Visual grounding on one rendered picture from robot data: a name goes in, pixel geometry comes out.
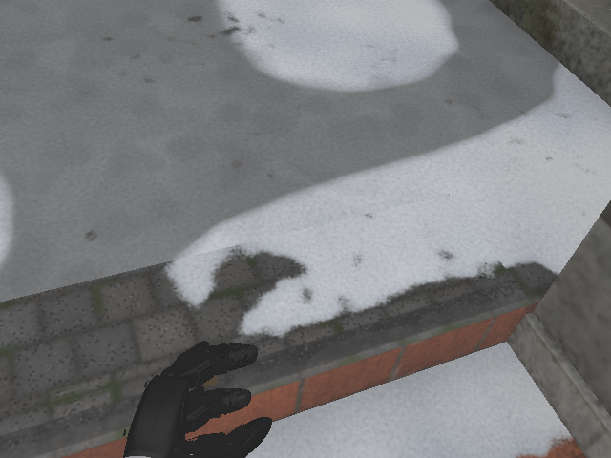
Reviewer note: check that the robot left hand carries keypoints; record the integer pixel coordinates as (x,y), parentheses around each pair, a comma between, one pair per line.
(167,410)

